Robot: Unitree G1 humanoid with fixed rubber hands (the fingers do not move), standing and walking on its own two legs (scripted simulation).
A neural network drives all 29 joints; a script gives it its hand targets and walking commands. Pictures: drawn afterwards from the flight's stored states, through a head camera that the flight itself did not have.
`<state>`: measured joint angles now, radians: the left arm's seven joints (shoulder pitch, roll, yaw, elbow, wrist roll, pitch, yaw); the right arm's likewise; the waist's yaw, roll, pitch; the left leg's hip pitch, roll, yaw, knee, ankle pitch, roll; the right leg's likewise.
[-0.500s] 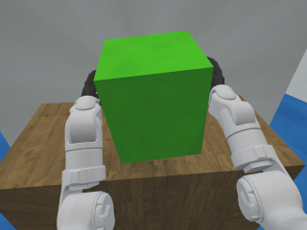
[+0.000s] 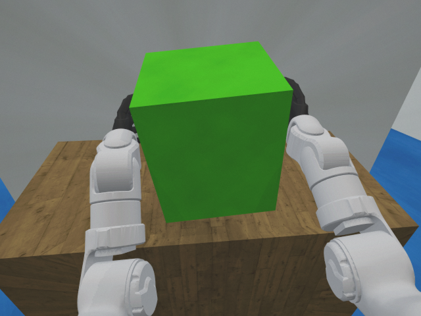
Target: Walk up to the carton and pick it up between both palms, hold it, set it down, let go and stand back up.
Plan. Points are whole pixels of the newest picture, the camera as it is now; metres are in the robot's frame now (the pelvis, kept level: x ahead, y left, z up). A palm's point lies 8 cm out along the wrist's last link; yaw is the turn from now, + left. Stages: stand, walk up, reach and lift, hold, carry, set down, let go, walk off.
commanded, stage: hold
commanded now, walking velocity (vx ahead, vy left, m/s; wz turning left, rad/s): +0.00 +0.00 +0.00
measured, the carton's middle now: (211, 133) +0.39 +0.00 +0.23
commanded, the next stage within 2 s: none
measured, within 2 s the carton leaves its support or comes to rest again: neither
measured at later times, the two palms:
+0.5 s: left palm (126, 136) +0.37 +0.15 +0.24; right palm (294, 121) +0.38 -0.15 +0.26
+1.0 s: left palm (125, 136) +0.36 +0.15 +0.24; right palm (294, 122) +0.38 -0.15 +0.26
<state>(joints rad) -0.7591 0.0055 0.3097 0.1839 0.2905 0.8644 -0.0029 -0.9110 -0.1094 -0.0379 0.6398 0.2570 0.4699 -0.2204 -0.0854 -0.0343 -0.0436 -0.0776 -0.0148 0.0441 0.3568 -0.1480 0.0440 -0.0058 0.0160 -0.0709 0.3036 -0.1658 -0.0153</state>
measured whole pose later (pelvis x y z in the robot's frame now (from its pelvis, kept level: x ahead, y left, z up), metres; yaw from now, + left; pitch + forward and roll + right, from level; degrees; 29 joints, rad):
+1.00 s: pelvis +0.01 +0.00 +0.00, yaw +0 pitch -8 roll -1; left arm -0.73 0.00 0.30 0.13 0.29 0.88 0.00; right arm -0.88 -0.11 -0.02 0.58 0.28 0.49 -0.23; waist -0.09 -0.03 -0.04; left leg -0.07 -0.02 0.04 0.36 -0.16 0.04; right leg 0.01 0.02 -0.07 0.30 -0.17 -0.01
